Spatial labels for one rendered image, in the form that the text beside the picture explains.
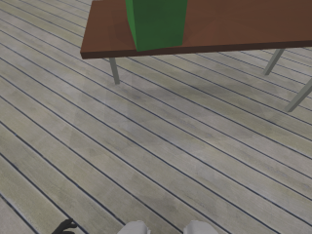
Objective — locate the left robot thigh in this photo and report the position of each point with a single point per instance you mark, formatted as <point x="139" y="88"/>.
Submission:
<point x="135" y="227"/>

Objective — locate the right robot thigh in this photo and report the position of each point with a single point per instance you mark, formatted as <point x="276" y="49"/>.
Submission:
<point x="199" y="227"/>

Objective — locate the carton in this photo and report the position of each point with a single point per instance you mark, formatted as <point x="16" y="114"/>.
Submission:
<point x="156" y="24"/>

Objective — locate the robot thigh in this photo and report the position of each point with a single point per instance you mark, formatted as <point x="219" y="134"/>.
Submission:
<point x="135" y="227"/>
<point x="199" y="227"/>

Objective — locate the table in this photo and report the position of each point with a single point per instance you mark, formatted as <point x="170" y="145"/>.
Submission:
<point x="211" y="26"/>

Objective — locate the left robot hand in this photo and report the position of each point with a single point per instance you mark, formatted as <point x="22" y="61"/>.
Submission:
<point x="65" y="225"/>

